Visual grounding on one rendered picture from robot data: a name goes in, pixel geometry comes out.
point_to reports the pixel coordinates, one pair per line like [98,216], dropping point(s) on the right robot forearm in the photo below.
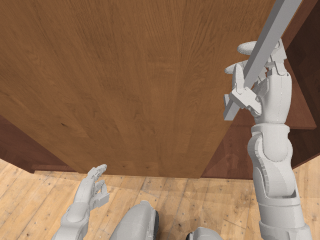
[275,184]

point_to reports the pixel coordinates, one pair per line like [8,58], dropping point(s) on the wardrobe door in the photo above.
[19,143]
[137,85]

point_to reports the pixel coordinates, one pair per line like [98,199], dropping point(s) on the robot thigh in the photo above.
[135,223]
[202,233]

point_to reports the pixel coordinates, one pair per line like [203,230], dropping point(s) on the robot left thigh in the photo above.
[135,223]

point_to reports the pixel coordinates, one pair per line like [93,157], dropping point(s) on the robot right thigh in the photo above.
[202,233]

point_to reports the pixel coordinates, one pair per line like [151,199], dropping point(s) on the right robot hand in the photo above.
[274,91]

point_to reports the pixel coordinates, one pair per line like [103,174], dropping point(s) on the left robot hand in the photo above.
[87,191]

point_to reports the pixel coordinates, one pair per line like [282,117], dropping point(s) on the left robot forearm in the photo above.
[74,223]

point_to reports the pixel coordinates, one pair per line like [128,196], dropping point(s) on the handle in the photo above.
[276,23]

